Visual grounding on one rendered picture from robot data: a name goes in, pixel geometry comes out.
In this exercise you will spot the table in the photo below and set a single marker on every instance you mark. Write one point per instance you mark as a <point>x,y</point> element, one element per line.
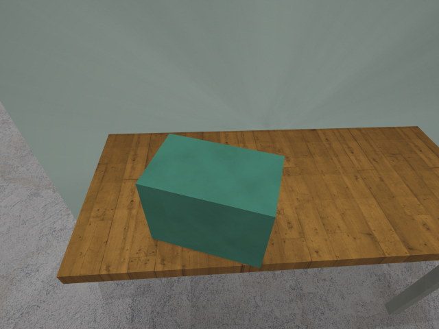
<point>348,196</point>

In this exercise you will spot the carton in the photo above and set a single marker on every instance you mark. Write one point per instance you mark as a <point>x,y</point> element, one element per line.
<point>211,197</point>

